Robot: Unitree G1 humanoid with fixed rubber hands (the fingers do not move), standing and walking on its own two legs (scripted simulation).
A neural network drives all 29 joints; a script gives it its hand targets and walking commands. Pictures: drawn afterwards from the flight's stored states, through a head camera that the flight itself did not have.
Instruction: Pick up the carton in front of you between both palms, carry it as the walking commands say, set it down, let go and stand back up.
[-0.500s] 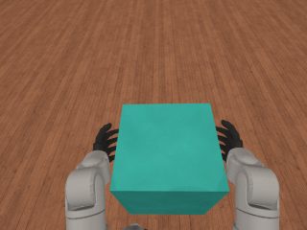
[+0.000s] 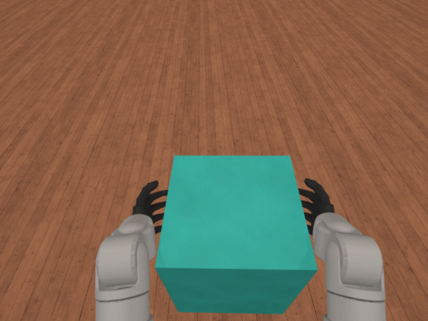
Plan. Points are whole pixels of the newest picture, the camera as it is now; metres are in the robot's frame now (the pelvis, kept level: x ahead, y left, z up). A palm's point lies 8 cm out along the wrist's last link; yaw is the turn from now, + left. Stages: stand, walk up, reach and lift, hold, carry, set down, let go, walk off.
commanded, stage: carry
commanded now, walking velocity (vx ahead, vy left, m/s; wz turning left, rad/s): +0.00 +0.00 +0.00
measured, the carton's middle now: (231, 238) +0.28 +0.00 +0.01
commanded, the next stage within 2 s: hold in 1.84 s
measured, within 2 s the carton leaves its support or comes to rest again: neither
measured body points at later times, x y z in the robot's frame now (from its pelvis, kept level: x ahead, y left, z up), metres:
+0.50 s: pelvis -0.04 -0.01 +0.00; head -0.07 -0.01 +0.45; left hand +0.23 +0.14 +0.06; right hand +0.23 -0.16 +0.06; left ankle +0.02 +0.09 -0.73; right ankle -0.12 -0.11 -0.73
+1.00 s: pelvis -0.07 -0.01 +0.00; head -0.09 -0.01 +0.45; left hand +0.23 +0.14 +0.02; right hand +0.23 -0.17 +0.03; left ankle +0.02 +0.09 -0.73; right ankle -0.12 -0.11 -0.73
